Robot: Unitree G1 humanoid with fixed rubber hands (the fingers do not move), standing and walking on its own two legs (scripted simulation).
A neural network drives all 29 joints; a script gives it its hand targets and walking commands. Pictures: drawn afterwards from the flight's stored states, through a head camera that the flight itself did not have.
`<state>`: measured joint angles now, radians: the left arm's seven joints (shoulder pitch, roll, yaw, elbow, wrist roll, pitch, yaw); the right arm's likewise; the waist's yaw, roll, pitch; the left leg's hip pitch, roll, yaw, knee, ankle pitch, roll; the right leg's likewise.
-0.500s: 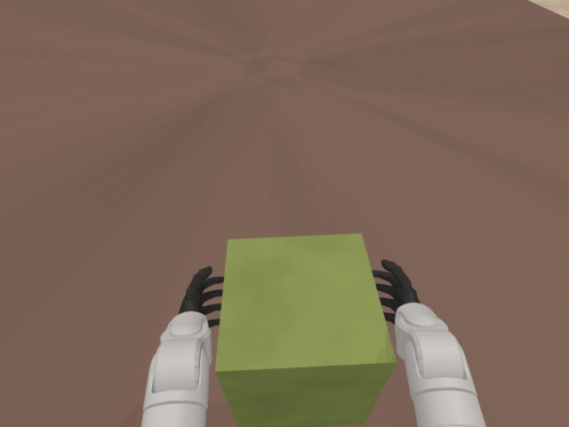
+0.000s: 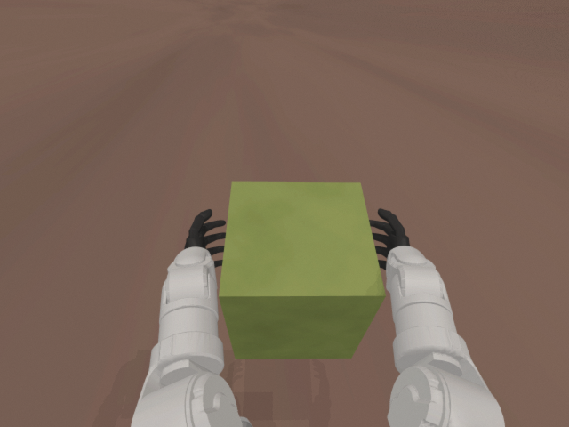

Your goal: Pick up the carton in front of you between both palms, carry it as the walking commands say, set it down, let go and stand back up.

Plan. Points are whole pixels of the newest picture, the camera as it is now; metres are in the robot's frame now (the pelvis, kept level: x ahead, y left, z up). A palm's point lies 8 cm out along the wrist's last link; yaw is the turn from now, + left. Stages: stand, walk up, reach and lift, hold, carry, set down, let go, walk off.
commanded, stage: set down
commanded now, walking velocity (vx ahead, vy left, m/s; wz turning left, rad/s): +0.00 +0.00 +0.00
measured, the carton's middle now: (295, 275) +0.37 +0.00 -0.06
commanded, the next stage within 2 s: none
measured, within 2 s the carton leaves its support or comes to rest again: rests again in 1.90 s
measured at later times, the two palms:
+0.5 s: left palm (215, 286) +0.42 +0.15 -0.19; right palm (357, 278) +0.43 -0.15 -0.18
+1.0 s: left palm (217, 298) +0.47 +0.17 -0.35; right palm (335, 292) +0.48 -0.13 -0.34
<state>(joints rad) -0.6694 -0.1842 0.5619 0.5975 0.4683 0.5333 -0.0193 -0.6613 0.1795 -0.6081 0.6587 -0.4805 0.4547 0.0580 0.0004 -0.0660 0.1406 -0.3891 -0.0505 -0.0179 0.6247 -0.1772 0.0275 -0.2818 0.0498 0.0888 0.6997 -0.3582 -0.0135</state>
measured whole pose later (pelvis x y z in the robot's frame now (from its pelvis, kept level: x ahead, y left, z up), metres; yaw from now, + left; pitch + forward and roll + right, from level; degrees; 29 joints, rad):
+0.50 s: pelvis -0.01 -0.01 -0.12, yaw -1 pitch +36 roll -2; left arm -0.76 -0.07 0.41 0.53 0.24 0.25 0.04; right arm -0.78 0.10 -0.44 0.58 -0.16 0.21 -0.04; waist 0.00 -0.05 -0.10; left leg -1.52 -0.03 -0.04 1.20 -0.32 0.01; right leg -1.40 0.10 0.04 1.28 -0.52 0.00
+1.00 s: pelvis -0.03 -0.01 -0.24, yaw -4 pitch +46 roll -4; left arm -1.09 0.06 0.43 0.64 0.21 0.32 0.04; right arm -1.09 0.01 -0.45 0.65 -0.14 0.27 -0.09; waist 0.03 -0.04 -0.04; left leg -2.05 -0.03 -0.05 1.65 -0.40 0.01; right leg -1.90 0.12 -0.01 1.73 -0.64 0.01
